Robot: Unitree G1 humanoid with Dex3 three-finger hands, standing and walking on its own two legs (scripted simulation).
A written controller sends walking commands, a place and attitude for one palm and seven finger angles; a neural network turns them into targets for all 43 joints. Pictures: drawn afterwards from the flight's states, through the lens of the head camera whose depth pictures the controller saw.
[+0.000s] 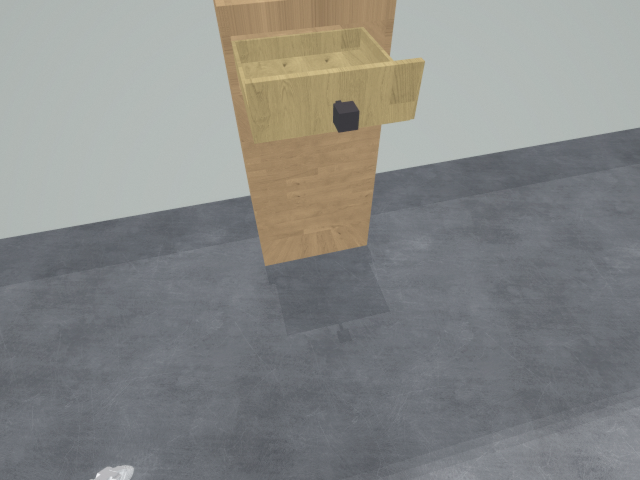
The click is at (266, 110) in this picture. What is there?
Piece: drawer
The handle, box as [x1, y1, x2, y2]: [333, 100, 358, 132]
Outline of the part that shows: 335,101 333,103 333,122 338,132 357,129 358,109 352,101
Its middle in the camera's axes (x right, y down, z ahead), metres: +0.05 -0.27 +0.83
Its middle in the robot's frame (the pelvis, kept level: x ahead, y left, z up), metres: +0.81 +0.00 +0.04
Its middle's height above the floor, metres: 0.81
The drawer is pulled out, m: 0.24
